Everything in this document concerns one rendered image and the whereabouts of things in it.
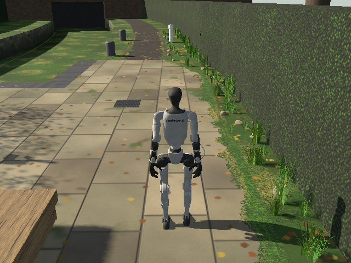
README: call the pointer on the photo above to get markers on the robot right forearm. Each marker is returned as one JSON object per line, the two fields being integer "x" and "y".
{"x": 196, "y": 151}

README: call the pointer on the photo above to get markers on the right robot hand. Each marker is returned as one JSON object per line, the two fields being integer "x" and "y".
{"x": 198, "y": 170}

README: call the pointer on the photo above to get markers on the robot left forearm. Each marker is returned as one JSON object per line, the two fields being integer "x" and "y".
{"x": 153, "y": 151}

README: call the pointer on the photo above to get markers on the robot left foot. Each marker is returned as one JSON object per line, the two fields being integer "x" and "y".
{"x": 166, "y": 224}

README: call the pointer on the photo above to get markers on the humanoid robot head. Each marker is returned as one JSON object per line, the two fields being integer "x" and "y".
{"x": 175, "y": 95}

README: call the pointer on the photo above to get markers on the robot left upper arm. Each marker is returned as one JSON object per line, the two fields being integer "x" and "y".
{"x": 156, "y": 126}

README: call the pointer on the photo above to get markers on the robot right upper arm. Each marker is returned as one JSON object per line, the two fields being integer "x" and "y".
{"x": 193, "y": 126}

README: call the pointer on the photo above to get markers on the left robot hand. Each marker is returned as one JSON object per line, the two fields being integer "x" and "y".
{"x": 152, "y": 171}

